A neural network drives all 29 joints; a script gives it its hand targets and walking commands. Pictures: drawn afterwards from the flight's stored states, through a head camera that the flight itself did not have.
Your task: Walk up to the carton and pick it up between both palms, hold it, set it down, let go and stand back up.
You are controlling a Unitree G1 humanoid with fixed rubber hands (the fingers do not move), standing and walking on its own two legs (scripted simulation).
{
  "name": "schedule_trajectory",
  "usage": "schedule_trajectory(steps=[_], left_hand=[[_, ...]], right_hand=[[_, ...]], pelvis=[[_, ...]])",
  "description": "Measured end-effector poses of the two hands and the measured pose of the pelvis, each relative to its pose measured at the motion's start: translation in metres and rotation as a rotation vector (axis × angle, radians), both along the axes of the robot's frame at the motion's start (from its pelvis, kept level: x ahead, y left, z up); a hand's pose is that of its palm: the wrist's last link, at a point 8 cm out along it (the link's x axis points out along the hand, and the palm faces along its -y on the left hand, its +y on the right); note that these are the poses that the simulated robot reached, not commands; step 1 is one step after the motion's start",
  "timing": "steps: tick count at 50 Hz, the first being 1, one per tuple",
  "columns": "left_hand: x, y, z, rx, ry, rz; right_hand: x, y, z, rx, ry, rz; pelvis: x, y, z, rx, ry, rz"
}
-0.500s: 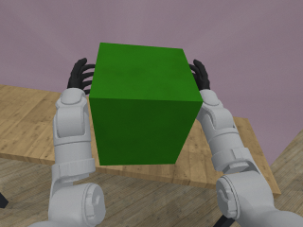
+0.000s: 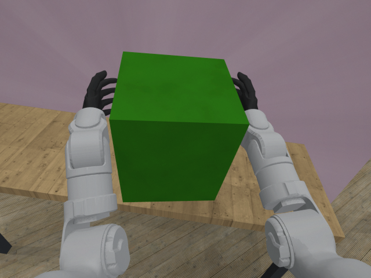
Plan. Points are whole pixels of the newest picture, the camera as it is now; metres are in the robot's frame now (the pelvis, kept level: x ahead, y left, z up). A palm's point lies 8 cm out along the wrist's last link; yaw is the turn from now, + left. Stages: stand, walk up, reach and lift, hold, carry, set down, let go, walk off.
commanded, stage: hold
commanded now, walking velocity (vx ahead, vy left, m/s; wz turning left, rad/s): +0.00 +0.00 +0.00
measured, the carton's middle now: (172, 132) +0.37 +0.01 +0.17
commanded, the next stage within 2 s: none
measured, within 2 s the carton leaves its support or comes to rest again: neither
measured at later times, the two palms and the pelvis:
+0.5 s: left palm (93, 110) +0.36 +0.16 +0.22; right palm (246, 111) +0.36 -0.14 +0.23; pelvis +0.00 +0.00 +0.00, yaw +0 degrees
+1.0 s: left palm (93, 110) +0.36 +0.17 +0.22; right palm (244, 109) +0.37 -0.14 +0.23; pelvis +0.00 +0.00 +0.00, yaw +0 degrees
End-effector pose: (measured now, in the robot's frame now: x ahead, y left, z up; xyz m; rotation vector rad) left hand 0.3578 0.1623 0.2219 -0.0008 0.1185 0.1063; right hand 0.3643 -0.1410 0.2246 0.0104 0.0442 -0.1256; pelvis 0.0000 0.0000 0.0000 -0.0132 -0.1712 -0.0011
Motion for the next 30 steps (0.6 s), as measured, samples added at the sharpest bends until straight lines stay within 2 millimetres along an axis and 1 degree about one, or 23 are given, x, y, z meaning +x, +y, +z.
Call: schedule_trajectory(steps=[10,18,30], left_hand=[[-0.0014,0.0029,0.0007,0.0,-0.004,0.003],[-0.0009,0.0015,0.0014,0.009,0.0,-0.003],[-0.0014,0.0021,0.0004,0.001,0.003,0.0]], right_hand=[[-0.0003,0.0029,0.0014,0.005,-0.004,0.003],[-0.0014,0.0014,-0.0011,0.012,0.0,-0.002],[-0.0015,0.0021,0.0002,0.003,0.003,-0.002]], pelvis=[[0.001,0.0007,-0.0003,-0.001,-0.003,0.004],[0.0,0.0026,-0.0002,-0.001,-0.004,0.003],[-0.0016,0.0018,-0.0001,0.0,-0.002,-0.001]])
